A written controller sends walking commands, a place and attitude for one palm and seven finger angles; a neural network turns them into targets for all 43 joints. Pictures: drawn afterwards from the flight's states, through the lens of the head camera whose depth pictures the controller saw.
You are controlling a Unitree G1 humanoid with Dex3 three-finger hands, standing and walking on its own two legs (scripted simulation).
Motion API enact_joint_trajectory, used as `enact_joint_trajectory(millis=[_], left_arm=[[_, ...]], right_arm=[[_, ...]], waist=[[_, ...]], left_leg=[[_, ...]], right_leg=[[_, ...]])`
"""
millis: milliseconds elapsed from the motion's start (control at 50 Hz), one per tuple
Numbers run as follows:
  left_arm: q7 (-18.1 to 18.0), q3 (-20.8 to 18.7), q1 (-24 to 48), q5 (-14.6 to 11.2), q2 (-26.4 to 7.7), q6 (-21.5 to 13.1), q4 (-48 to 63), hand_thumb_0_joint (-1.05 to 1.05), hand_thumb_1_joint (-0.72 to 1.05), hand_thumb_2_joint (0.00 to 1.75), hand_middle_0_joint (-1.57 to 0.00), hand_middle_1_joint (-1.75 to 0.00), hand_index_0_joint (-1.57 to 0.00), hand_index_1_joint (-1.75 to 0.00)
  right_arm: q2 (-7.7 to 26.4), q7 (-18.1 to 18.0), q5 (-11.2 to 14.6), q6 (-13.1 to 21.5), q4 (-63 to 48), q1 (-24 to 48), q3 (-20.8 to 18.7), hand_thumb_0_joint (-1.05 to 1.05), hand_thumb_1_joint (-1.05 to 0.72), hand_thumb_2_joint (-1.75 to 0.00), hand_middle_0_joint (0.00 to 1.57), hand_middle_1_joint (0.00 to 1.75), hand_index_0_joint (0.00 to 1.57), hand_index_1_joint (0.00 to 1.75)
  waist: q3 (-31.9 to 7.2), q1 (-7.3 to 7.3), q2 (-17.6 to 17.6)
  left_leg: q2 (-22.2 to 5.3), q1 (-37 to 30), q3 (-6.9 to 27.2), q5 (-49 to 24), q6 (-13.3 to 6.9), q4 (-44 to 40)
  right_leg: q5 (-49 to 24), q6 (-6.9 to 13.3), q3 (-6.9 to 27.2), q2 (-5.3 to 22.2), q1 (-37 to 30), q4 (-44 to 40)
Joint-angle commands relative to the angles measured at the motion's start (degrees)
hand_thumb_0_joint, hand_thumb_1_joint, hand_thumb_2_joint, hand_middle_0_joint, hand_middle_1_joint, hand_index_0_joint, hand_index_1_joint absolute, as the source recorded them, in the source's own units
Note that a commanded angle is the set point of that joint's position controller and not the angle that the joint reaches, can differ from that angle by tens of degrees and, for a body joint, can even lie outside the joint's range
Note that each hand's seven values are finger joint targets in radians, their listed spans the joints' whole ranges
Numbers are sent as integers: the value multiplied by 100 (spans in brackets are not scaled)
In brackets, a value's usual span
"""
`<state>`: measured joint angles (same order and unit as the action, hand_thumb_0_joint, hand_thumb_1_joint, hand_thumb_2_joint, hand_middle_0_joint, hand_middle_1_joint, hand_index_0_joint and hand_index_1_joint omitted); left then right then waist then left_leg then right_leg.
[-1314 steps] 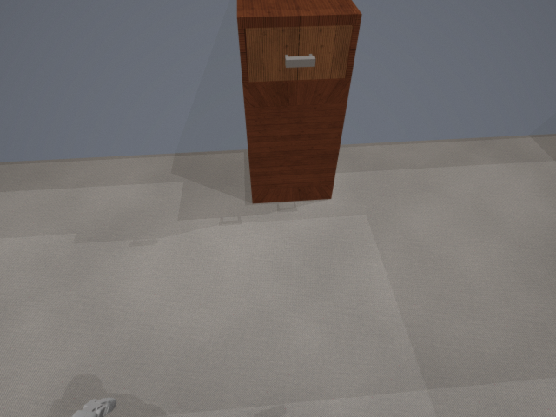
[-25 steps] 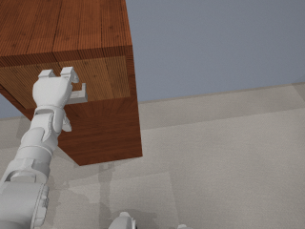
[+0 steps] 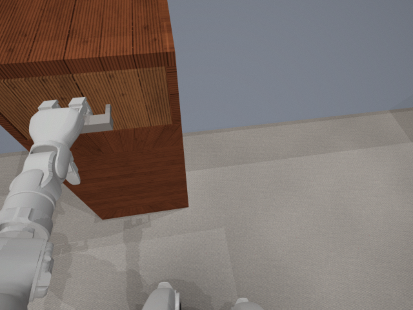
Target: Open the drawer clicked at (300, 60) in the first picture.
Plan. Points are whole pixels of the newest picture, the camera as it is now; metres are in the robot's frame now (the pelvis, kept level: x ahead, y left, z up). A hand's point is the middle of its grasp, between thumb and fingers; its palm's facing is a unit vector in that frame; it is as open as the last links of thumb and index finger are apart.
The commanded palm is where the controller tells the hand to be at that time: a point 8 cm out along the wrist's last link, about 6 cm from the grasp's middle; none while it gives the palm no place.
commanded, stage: lower the fingers behind the handle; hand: left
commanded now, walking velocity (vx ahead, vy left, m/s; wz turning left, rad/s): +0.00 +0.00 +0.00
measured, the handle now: (88, 117) +0.51 +0.26 +0.02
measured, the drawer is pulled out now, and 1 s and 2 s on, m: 0.00 0.00 0.04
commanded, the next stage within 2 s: close the thumb around the handle in 0.58 s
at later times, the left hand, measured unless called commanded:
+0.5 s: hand (75, 141) +0.46 +0.28 +0.01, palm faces -0.10 -0.03 -0.99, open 13.8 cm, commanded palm +0.44 +0.27 +0.06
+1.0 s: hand (76, 141) +0.46 +0.28 +0.01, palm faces -0.06 -0.04 -1.00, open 10.9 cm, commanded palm +0.44 +0.27 +0.06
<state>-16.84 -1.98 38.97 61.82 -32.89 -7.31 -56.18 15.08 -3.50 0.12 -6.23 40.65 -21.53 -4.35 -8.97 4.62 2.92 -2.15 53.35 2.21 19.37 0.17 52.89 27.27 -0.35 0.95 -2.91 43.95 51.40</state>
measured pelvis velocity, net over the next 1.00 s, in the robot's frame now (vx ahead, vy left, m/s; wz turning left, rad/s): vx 0.01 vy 0.01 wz -0.02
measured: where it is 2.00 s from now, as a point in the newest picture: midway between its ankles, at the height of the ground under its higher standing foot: outside the picture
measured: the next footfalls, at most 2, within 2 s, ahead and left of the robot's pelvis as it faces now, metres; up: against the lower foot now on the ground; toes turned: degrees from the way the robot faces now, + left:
none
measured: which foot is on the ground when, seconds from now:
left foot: down 0.00-1.00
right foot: down 0.00-1.00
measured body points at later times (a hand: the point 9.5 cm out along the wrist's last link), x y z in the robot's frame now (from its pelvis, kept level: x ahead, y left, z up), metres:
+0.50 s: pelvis +0.00 +0.01 +0.00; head +0.10 +0.02 +0.44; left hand +0.46 +0.28 +0.06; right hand +0.04 -0.25 -0.13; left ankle +0.05 +0.12 -0.68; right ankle -0.03 -0.13 -0.68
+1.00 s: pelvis +0.01 +0.01 +0.00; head +0.10 +0.01 +0.44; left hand +0.45 +0.28 +0.06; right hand +0.04 -0.26 -0.13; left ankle +0.05 +0.12 -0.68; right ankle -0.03 -0.13 -0.68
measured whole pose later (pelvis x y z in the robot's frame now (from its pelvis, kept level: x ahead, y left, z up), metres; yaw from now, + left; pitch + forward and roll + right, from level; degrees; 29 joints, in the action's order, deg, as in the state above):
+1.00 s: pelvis +0.01 +0.01 +0.00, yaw -1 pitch +20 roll -3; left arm -19.5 -2.0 37.3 61.4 -29.3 -0.3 -56.6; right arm 13.6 -2.0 -0.5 -6.8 41.7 -18.7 -3.4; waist -10.2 5.4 3.4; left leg -2.3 52.5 1.3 20.9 -0.5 53.3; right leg 27.7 -1.0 1.9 -2.9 42.7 50.4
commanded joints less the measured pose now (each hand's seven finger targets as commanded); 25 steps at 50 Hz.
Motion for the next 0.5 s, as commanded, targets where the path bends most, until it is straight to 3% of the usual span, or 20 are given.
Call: enact_joint_trajectory(millis=[0,20,40,120,180,220,240,300,340,380,420,480], left_arm=[[-593,-389,2484,6,-1228,43,1192,0,-50,30,-30,-120,-30,-120],[-665,-276,2606,-4,-1102,117,1263,0,-50,30,-30,-120,-30,-120],[-703,-310,2511,-9,-1108,241,1113,0,-50,30,-30,-120,-30,-120],[-792,-484,2846,28,-1489,580,1177,0,-50,30,-30,-120,-30,-120],[-685,-294,2574,63,-1276,896,736,0,-50,30,-30,-120,-30,-120],[-589,-327,2723,60,-1406,953,738,0,-50,30,-30,-120,-30,-120],[-529,-338,2470,50,-1398,1032,560,0,-50,30,-30,-120,-30,-120],[-359,-265,2525,-8,-1340,1003,493,0,-50,30,-30,-120,-30,-120],[-300,-103,2520,-6,-1125,891,522,0,-50,30,-30,-120,-30,-120],[-250,-196,2345,-10,-1204,760,508,0,-50,30,-30,-120,-30,-120],[-241,-229,2459,23,-1261,582,707,0,-50,30,-30,-120,-30,-120],[-299,-127,2363,54,-1016,424,805,0,-50,30,-30,-120,-30,-120]], right_arm=[[817,11,-68,182,-233,-444,-312,0,-90,-90,20,30,20,30],[803,31,-47,186,-208,-474,-321,0,-90,-90,20,30,20,30],[817,58,-63,189,-158,-496,-333,0,-90,-90,20,30,20,30],[887,48,-67,147,-103,-449,-274,0,-90,-90,20,30,20,30],[875,72,-75,113,-74,-433,-223,0,-90,-90,20,30,20,30],[885,70,-55,75,-97,-425,-191,0,-90,-90,20,30,20,30],[892,72,-66,49,-86,-409,-189,0,-90,-90,20,30,20,30],[885,46,-53,19,-167,-384,-143,0,-90,-90,20,30,20,30],[849,22,-49,27,-217,-391,-156,0,-90,-90,20,30,20,30],[843,19,-44,26,-268,-365,-145,0,-90,-90,20,30,20,30],[808,3,-30,32,-324,-343,-144,0,-90,-90,20,30,20,30],[787,21,-64,74,-353,-365,-185,0,-90,-90,20,30,20,30]], waist=[[-2450,143,515],[-2543,200,560],[-2426,160,566],[-2716,196,540],[-2404,180,560],[-2452,192,521],[-2298,139,527],[-2094,206,152],[-1996,234,216],[-1893,176,155],[-2037,164,233],[-1997,155,340]], left_leg=[[193,-2520,-183,-1450,-238,-125],[192,-2598,-196,-1500,-245,-108],[194,-2582,-195,-1492,-227,-119],[189,-2676,-193,-1681,-240,-132],[191,-2618,-228,-1666,-224,-196],[180,-2695,-210,-1695,-225,-280],[185,-2672,-236,-1685,-221,-291],[198,-2471,-222,-1529,-257,-365],[195,-2529,-209,-1426,-258,-394],[195,-2454,-215,-1334,-261,-412],[188,-2496,-198,-1308,-261,-391],[171,-2539,-170,-1332,-236,-345]], right_leg=[[-1585,230,-243,-214,334,-544],[-1639,197,-255,-218,363,-557],[-1605,224,-288,-232,361,-560],[-1846,187,-295,-243,211,-552],[-1816,211,-344,-262,205,-604],[-1831,191,-344,-258,140,-662],[-1815,217,-345,-260,96,-677],[-1799,195,-324,-236,-33,-775],[-1646,198,-344,-233,74,-782],[-1557,204,-338,-227,60,-790],[-1515,194,-301,-222,130,-762],[-1438,229,-345,-236,301,-682]])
